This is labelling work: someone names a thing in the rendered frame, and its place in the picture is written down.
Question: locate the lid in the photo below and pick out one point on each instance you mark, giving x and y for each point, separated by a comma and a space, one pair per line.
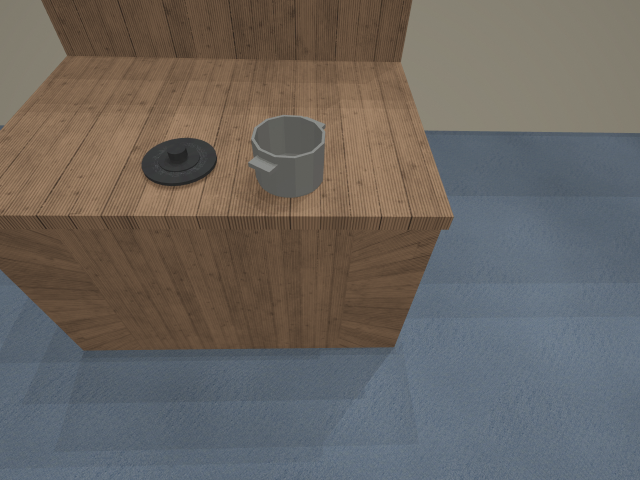
160, 169

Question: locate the knob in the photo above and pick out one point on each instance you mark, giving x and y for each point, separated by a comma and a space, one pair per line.
177, 151

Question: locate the table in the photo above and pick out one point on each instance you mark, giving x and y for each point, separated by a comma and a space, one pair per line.
119, 262

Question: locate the pot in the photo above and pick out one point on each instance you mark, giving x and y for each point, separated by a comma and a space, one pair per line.
288, 153

